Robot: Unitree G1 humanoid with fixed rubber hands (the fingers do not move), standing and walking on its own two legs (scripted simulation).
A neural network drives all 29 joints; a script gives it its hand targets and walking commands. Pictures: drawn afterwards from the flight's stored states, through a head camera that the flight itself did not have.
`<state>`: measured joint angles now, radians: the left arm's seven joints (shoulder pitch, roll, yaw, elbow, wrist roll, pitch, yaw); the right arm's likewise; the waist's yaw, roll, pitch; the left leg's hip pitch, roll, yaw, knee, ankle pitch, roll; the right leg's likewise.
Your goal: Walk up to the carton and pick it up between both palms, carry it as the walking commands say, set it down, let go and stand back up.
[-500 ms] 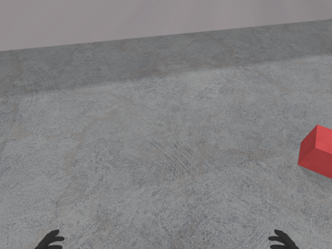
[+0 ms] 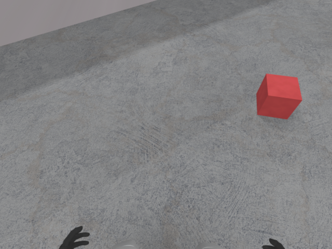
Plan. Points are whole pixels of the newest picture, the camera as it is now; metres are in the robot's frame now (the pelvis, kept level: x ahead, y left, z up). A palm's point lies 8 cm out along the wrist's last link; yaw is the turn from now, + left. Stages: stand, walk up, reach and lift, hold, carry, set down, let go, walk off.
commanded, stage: walk up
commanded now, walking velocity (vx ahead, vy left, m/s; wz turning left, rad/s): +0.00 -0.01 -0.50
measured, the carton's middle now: (276, 96) +1.12 -0.80 -0.65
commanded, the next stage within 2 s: none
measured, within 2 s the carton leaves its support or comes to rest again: neither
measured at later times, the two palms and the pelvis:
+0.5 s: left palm (76, 221) +0.19 +0.26 -0.13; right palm out of the picture +0.12 -0.30 -0.08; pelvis +0.11 +0.00 +0.01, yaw -15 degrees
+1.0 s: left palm (169, 130) +0.48 +0.00 -0.12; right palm (330, 221) +0.19 -0.42 -0.13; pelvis +0.28 -0.18 +0.00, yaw -24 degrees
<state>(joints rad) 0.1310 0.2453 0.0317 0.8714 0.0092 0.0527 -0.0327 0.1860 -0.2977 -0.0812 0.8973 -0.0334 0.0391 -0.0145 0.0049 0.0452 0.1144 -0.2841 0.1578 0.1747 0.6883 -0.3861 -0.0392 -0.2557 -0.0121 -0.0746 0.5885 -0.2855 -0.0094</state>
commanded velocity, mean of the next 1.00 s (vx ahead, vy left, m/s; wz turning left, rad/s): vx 0.44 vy -0.17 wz -0.46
